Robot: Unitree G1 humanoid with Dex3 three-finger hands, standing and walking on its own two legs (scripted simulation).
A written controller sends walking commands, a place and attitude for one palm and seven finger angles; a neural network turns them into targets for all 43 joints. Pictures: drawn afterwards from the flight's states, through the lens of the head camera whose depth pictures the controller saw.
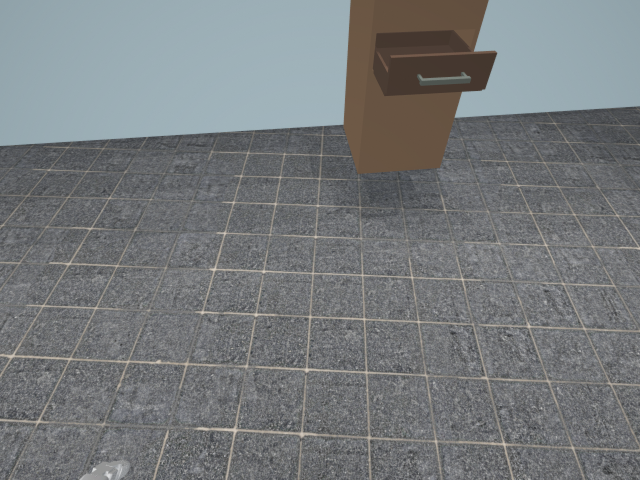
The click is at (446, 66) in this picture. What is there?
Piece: drawer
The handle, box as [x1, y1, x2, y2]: [417, 72, 470, 85]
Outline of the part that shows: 470,77 463,72 461,72 461,75 458,77 422,78 419,74 417,74 417,77 420,81 419,83 421,85 469,82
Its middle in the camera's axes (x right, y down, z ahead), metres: +0.44 -0.58 +1.39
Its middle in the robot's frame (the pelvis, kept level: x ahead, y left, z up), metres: +1.43 -0.38 -0.16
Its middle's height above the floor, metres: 0.61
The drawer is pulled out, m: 0.22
